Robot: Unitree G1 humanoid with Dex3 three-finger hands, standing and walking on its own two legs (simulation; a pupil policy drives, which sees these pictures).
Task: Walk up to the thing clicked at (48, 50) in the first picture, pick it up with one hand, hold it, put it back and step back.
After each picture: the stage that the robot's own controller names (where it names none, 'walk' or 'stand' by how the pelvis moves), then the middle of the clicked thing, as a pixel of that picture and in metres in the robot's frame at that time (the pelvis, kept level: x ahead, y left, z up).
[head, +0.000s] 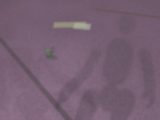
stand; (48, 53) +1.21 +0.36 -0.72
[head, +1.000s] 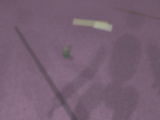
walk; (65, 52) +1.12 +0.16 -0.70
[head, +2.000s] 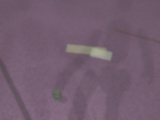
walk; (57, 94) +0.67 +0.18 -0.71
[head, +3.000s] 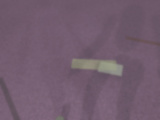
walk; out of the picture +0.43 +0.23 -0.70
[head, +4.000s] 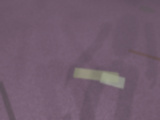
stand; out of the picture +0.39 +0.16 -0.72
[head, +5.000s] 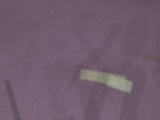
stand; out of the picture +0.38 +0.15 -0.72
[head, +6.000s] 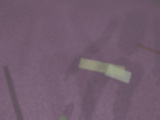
stand; out of the picture +0.41 +0.12 -0.70
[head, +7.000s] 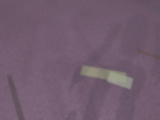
stand; out of the picture +0.41 +0.14 -0.72
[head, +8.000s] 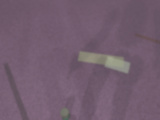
stand; (65, 114) +0.44 +0.15 -0.71
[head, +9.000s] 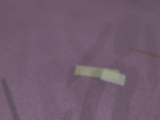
stand; out of the picture +0.43 +0.15 -0.72
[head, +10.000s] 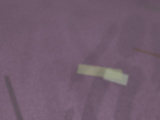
stand; out of the picture +0.44 +0.15 -0.72
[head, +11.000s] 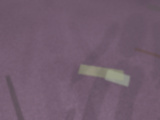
stand; out of the picture +0.43 +0.14 -0.72
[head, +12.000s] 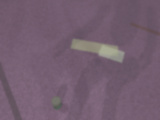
go down; (56, 103) +0.47 +0.14 -0.65
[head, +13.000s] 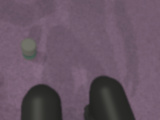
go down; (29, 49) +0.54 +0.16 -0.30
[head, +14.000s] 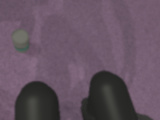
close in; (21, 41) +0.53 +0.17 -0.28
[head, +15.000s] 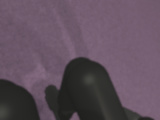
close in; out of the picture +0.52 +0.22 -0.24
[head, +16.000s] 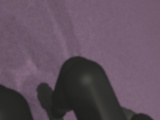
close; out of the picture +0.51 +0.24 -0.24
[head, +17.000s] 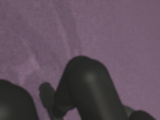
lift; out of the picture +0.48 +0.21 -0.25
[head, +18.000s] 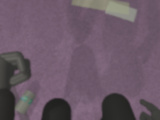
lift; (25, 101) +0.34 +0.30 -0.45
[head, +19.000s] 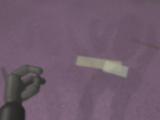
hold; out of the picture +0.32 +0.38 -0.69
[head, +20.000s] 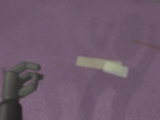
hold; out of the picture +0.36 +0.47 -0.70
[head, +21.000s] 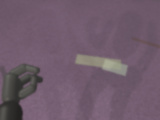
hold; out of the picture +0.41 +0.54 -0.70
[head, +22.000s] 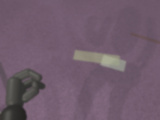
crouch; out of the picture +0.45 +0.62 -0.69
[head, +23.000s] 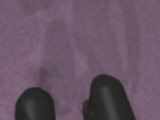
crouch; out of the picture +0.55 +0.71 -0.35
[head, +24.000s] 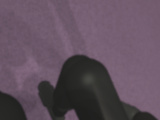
lower; out of the picture +0.44 +0.85 -0.27
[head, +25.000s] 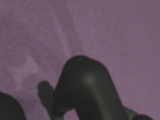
lower; out of the picture +0.45 +0.93 -0.27
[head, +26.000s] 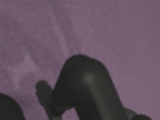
lower; out of the picture +0.46 +1.00 -0.27
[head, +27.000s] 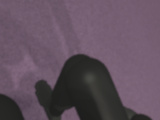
lower; out of the picture +0.48 +1.07 -0.27
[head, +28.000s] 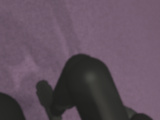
loosen; out of the picture +0.50 +1.14 -0.27
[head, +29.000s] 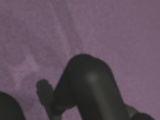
rise; out of the picture +0.52 +1.20 -0.27
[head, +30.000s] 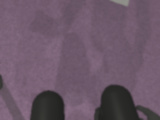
walk; out of the picture +0.77 +1.14 -0.41
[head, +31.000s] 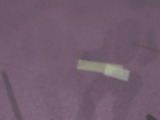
stand; out of the picture +0.77 +1.16 -0.69
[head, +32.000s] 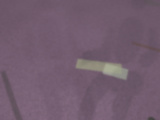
stand; out of the picture +0.80 +1.22 -0.69
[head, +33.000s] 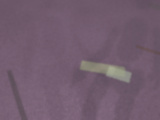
stand; out of the picture +0.83 +1.25 -0.72
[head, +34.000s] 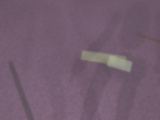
walk; out of the picture +0.88 +1.28 -0.74
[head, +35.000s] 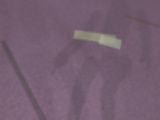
walk; out of the picture +0.97 +1.33 -0.73
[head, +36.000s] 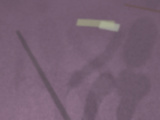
walk; out of the picture +1.32 +1.46 -0.72
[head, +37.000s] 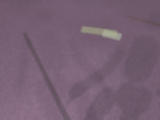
stand; out of the picture +1.51 +1.40 -0.73
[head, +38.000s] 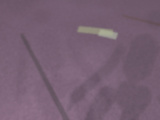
stand; out of the picture +1.55 +1.45 -0.75
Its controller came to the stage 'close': yes
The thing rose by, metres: 0.11
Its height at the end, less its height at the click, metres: -0.02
